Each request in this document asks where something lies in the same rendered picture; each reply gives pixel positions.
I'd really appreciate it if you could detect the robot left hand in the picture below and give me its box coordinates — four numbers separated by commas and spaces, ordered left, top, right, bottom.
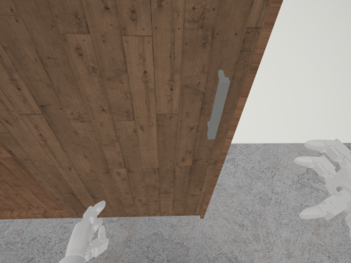
65, 201, 109, 262

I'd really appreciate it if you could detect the wardrobe door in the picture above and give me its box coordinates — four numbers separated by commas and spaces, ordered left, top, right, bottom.
0, 139, 64, 211
0, 0, 271, 218

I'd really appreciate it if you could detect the handle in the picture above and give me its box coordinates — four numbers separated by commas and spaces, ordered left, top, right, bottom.
207, 70, 230, 139

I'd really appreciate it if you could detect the robot right hand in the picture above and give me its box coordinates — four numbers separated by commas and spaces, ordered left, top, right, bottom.
294, 139, 351, 221

